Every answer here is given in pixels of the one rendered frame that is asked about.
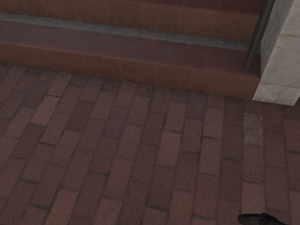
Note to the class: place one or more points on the robot right hand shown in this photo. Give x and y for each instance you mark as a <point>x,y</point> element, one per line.
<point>258,219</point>

